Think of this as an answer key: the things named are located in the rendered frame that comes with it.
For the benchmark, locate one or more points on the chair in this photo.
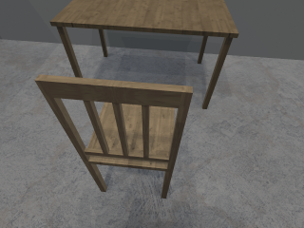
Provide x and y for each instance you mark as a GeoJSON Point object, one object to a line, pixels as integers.
{"type": "Point", "coordinates": [135, 129]}

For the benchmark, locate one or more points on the table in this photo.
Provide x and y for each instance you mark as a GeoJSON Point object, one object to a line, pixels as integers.
{"type": "Point", "coordinates": [186, 17]}

